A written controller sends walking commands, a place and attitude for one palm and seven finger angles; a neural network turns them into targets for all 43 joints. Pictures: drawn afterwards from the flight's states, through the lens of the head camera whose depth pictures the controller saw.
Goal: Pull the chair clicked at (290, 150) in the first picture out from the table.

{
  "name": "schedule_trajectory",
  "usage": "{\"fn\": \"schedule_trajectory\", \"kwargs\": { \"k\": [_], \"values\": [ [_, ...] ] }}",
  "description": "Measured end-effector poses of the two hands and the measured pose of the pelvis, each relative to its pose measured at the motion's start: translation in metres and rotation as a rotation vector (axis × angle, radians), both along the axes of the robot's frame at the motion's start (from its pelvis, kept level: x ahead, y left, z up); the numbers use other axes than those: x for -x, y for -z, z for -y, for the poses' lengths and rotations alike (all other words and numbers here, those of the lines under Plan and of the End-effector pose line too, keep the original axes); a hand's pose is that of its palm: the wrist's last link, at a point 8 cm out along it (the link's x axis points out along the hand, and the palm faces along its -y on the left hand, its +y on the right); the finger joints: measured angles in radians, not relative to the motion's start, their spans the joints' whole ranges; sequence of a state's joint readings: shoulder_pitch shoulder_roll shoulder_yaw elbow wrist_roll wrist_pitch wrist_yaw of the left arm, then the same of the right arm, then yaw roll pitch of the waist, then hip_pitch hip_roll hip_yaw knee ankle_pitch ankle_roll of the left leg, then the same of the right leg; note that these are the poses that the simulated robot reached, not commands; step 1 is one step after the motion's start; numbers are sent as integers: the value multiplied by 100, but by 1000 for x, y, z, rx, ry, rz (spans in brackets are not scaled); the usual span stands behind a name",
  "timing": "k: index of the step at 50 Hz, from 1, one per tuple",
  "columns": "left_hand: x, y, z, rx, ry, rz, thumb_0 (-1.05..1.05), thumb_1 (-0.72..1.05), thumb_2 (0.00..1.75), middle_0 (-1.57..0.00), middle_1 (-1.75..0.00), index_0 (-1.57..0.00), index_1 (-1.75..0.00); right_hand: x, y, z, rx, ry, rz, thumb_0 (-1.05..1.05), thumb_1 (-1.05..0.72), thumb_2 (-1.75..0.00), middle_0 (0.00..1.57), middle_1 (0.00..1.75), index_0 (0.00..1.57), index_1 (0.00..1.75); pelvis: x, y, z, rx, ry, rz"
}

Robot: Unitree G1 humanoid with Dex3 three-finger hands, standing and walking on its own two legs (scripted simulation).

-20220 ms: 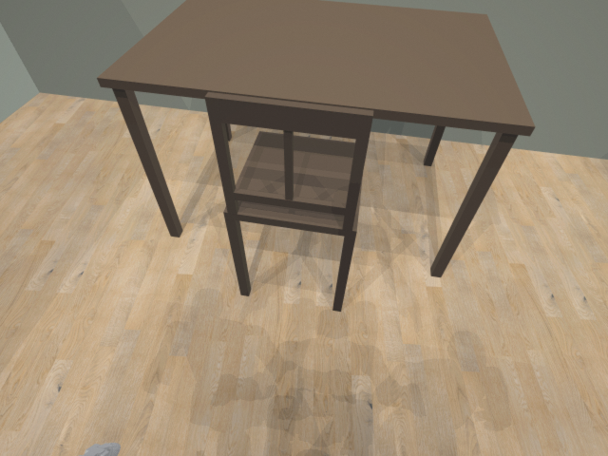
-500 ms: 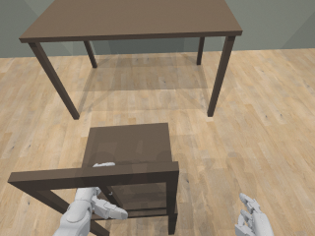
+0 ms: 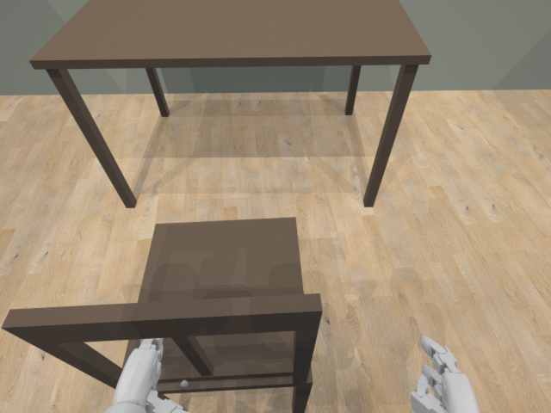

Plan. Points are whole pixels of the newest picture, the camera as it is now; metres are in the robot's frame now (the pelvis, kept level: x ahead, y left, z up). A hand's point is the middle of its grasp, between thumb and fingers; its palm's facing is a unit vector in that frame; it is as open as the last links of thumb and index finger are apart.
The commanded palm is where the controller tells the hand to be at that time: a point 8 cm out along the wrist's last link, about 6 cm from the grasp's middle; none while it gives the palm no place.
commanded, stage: draw the fingers out of the gap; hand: left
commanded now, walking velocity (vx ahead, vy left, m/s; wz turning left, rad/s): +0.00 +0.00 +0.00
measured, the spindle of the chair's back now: (195, 353) +0.23 +0.14 -0.07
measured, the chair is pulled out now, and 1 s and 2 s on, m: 0.62 0.61 0.61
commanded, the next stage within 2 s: draw the hand back to the body in 0.54 s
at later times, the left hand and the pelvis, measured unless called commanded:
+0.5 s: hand out of the picture +0.11 +0.14 -0.03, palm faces +0.02 -0.99 -0.17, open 17.5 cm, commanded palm +0.07 +0.20 +0.00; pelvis -0.01 +0.00 -0.01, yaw +1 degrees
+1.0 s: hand out of the picture +0.11 +0.16 +0.03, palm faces +0.03 -1.00 -0.06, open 17.5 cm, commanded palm +0.06 +0.23 +0.06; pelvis -0.03 +0.01 -0.03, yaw +0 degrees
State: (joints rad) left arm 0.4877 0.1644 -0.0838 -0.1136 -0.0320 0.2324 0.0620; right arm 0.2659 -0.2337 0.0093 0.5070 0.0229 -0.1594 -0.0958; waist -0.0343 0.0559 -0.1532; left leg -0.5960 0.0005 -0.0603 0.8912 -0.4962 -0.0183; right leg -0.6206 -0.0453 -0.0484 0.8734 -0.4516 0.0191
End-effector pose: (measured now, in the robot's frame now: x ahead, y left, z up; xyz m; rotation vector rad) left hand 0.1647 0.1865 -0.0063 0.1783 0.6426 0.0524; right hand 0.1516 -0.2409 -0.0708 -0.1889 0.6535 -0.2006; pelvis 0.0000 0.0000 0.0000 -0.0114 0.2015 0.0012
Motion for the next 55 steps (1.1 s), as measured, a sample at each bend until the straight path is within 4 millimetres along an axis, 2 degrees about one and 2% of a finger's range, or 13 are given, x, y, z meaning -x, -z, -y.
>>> {"fn": "schedule_trajectory", "kwargs": {
  "k": [6, 13, 34, 38, 44, 50, 53, 55],
  "values": [
    [24, 1, -3, 3, -20, -10, -1, -54, 20, -1, -1, 0, -1, -9, -1, -6, 3, -16, 29, 1, -90, -90, 20, 30, 20, 30, 2, 4, -1, 5, -10, -2],
    [42, 0, -7, 6, -21, -4, -1, -54, 20, 0, 0, 0, 0, -16, -2, -13, -2, -26, 66, 1, -90, -90, 20, 30, 20, 30, 6, 8, -2, 11, -18, 0],
    [97, -2, -10, 30, -32, -32, -1, -54, 20, 0, 0, 0, 0, -8, -1, -17, -3, 17, 105, 1, -90, -90, 20, 30, 20, 30, 16, 18, -7, 24, -16, -6],
    [96, -11, -12, 105, -77, 91, -1, -54, 20, 0, 0, 0, 0, -7, 1, -17, 3, 12, 118, 1, -90, -90, 20, 30, 20, 30, 19, 23, -7, 27, -17, -13],
    [78, -45, -22, 108, -59, 384, -1, -54, 20, 0, 0, 0, 0, -4, 11, -21, -19, -9, 112, 1, -90, -90, 20, 30, 20, 30, 25, 29, -7, 31, -19, -15],
    [81, -40, -28, 112, 11, 416, -1, -54, 20, 0, 0, 0, 0, -1, 23, -27, -58, -19, 94, 1, -90, -90, 20, 30, 20, 30, 33, 34, -5, 30, -10, -14],
    [84, -45, -33, 98, 36, 407, -1, -54, 20, 0, 0, -1, -1, 2, 24, -29, -73, -14, 87, 1, -90, -90, 20, 30, 20, 30, 35, 32, -4, 32, -12, 0],
    [84, -55, -37, 87, 33, 432, -1, -54, 20, 0, 0, -2, -1, 4, 23, -31, -79, -11, 84, 1, -90, -90, 20, 30, 20, 30, 35, 29, -4, 34, -15, 12]
  ]
}}
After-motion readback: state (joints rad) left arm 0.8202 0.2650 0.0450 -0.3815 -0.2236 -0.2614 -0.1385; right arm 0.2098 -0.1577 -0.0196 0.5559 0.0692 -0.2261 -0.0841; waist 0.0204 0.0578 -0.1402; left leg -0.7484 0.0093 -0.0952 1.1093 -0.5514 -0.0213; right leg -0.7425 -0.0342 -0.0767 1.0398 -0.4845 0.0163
